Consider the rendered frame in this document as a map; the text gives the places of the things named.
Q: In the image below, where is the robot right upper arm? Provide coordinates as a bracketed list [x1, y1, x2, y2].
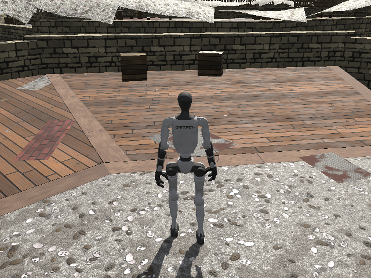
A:
[197, 117, 211, 149]

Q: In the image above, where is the left robot foot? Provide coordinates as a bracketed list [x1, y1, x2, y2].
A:
[170, 223, 179, 237]

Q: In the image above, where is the left robot forearm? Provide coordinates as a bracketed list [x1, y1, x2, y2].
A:
[156, 142, 166, 171]

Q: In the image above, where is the robot torso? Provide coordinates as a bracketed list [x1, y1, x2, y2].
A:
[172, 114, 199, 174]

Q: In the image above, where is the right robot forearm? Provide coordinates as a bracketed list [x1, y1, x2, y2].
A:
[205, 140, 216, 168]

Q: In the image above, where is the robot left hand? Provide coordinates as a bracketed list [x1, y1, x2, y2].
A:
[155, 171, 169, 188]

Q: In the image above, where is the robot right hand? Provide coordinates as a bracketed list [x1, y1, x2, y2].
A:
[205, 167, 217, 181]

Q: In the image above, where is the robot left upper arm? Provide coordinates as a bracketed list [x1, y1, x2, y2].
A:
[160, 117, 173, 150]

